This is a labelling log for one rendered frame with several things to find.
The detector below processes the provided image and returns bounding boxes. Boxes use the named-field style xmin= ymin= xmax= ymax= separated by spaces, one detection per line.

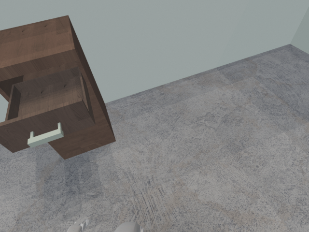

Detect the robot left hand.
xmin=67 ymin=217 xmax=92 ymax=232

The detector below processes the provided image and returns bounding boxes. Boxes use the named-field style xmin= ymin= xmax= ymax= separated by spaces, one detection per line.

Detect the left robot thigh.
xmin=114 ymin=222 xmax=144 ymax=232

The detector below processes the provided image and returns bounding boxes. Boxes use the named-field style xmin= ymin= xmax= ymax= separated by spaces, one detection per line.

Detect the handle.
xmin=28 ymin=122 xmax=64 ymax=148

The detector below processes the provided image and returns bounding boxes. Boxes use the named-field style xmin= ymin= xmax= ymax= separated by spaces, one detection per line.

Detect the cabinet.
xmin=0 ymin=15 xmax=116 ymax=160

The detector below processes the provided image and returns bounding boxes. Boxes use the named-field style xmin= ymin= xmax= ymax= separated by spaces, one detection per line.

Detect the drawer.
xmin=0 ymin=66 xmax=95 ymax=153

